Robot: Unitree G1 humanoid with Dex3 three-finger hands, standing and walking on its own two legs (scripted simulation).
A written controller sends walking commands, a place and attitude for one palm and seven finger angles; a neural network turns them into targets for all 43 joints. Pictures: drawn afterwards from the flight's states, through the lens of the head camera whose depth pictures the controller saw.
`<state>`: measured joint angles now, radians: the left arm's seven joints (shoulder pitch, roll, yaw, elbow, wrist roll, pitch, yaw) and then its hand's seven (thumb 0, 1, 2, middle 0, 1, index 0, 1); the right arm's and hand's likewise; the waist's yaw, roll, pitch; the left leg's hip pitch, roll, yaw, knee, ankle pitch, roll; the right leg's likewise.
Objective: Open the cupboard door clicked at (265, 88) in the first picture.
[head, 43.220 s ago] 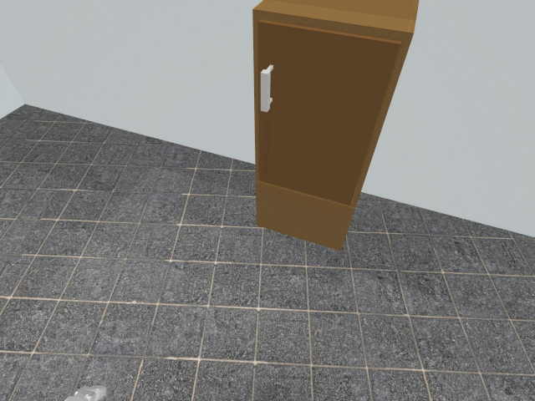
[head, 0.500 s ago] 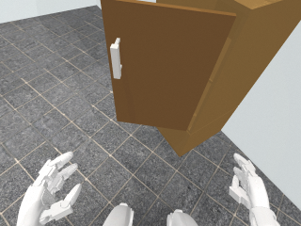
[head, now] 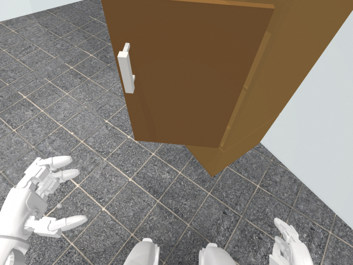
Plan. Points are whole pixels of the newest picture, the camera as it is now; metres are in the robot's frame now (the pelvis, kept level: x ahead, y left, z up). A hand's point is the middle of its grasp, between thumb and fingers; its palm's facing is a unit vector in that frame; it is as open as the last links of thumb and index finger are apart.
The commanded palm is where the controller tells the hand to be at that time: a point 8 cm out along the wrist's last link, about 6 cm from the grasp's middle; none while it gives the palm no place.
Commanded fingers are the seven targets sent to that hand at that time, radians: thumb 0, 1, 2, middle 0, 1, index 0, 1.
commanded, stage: raise the hand with hooked fingers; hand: left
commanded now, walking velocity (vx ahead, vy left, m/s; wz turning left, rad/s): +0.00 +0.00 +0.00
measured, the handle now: (128, 68) +0.58 +0.17 +0.07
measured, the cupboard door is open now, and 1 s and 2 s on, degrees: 49 49 49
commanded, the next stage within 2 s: move the hooked fingers beside the handle in 1.12 s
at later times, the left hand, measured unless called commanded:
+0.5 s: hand (36, 178) +0.26 +0.28 +0.08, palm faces -0.01 -1.00 -0.06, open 13.9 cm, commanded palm +0.24 +0.33 +0.08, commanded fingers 0.00 -0.50 0.30 -0.30 -1.20 -0.30 -1.20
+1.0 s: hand (46, 163) +0.29 +0.28 +0.08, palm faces -0.02 -1.00 -0.05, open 13.9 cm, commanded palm +0.26 +0.33 +0.09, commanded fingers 0.00 -0.50 0.30 -0.30 -1.20 -0.30 -1.20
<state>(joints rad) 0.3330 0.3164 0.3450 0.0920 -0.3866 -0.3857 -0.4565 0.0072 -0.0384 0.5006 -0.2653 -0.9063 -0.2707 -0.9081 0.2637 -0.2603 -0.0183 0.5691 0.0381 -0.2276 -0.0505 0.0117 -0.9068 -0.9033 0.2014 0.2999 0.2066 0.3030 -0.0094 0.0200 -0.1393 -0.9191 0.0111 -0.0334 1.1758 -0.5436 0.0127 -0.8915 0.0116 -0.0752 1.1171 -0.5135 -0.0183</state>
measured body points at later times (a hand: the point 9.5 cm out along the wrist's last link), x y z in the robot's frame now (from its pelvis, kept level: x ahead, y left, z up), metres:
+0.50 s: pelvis +0.00 +0.02 +0.02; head +0.06 +0.04 +0.46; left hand +0.26 +0.34 +0.08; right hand +0.17 -0.21 -0.05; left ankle +0.01 +0.11 -0.65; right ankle +0.02 -0.11 -0.65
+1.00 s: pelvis +0.00 +0.01 +0.02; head +0.07 +0.02 +0.47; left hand +0.29 +0.33 +0.08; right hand +0.15 -0.25 -0.05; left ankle +0.01 +0.11 -0.65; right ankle +0.02 -0.11 -0.65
